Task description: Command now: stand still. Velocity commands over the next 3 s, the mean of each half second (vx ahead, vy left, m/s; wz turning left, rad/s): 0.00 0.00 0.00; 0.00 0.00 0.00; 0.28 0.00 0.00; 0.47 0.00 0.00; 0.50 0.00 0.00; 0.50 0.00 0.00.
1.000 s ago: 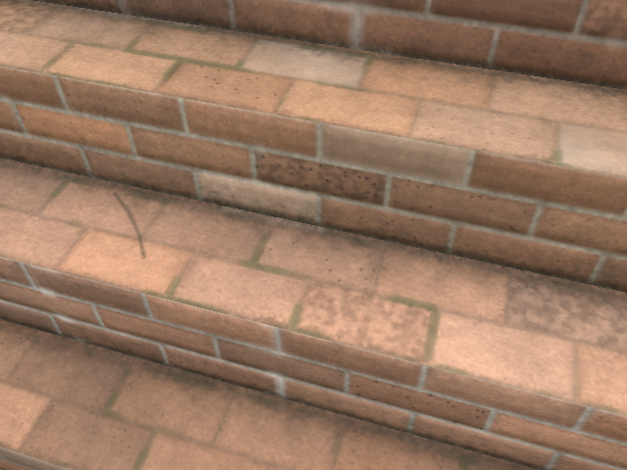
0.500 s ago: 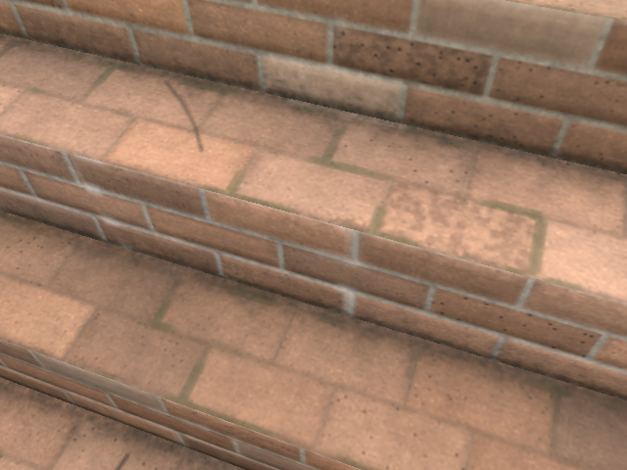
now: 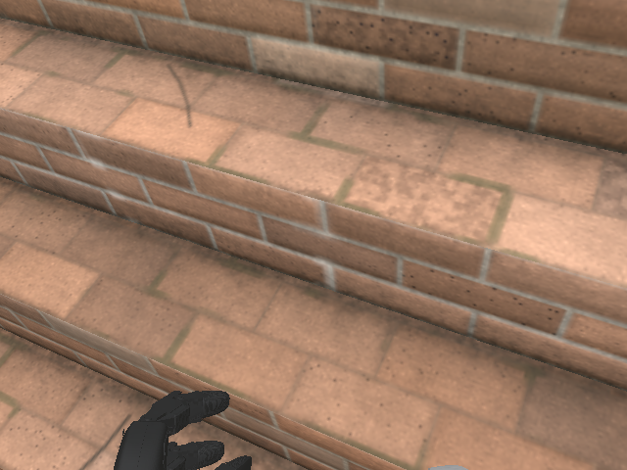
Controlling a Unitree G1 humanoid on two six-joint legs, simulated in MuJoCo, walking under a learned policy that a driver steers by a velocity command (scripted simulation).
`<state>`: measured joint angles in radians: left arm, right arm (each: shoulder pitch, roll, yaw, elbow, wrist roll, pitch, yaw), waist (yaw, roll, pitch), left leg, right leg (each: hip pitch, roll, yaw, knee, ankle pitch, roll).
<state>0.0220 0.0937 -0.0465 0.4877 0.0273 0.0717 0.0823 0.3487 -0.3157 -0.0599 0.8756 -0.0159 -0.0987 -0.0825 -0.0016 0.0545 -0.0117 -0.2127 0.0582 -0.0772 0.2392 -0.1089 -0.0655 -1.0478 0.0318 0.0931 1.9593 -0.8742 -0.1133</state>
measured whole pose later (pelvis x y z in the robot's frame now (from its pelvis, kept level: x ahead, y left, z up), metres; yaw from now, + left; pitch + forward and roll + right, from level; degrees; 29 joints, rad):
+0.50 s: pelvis -0.21 -0.08 -0.06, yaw -4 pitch -4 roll +0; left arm 0.07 0.12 0.04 0.48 0.05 0.17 0.11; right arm 0.40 -0.22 0.03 0.71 -0.07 0.08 -0.06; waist -0.05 -0.03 -0.03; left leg -0.37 -0.09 0.21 0.89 -0.57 0.12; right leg -0.91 0.18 0.13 2.28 -0.23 0.12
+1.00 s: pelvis -0.47 -0.06 -0.32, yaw -3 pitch +0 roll +2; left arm 0.23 0.16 0.01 0.57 0.05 -0.01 0.10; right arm 0.25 -0.27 -0.07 0.69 -0.06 0.12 0.00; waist -0.01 0.01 0.02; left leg -0.49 -0.08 -0.04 1.34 -0.10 -0.08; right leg -0.55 -0.03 -0.03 1.22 -0.66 -0.05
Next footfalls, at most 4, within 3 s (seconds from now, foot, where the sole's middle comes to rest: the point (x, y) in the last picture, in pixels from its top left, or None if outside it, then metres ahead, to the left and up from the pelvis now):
0.04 right None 0.08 -0.13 -0.55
0.40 left None -0.15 -0.08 -0.78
0.70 right None -0.44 -0.16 -1.00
1.14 left None -0.52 0.05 -1.22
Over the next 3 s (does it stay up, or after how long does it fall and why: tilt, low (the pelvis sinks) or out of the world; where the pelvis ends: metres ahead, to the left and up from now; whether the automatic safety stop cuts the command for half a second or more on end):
stays up -0.19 -0.03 -0.12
